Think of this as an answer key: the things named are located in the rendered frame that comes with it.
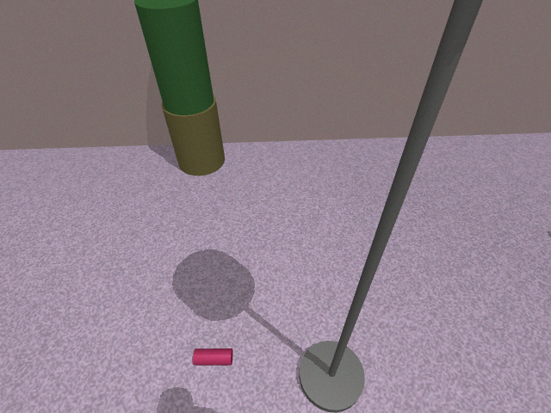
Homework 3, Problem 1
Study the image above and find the potted plant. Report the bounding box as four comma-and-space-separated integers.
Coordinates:
134, 0, 225, 176

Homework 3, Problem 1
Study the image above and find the can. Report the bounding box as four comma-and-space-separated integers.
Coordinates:
193, 348, 233, 366

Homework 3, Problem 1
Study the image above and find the floor lamp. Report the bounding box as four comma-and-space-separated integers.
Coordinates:
300, 0, 483, 413

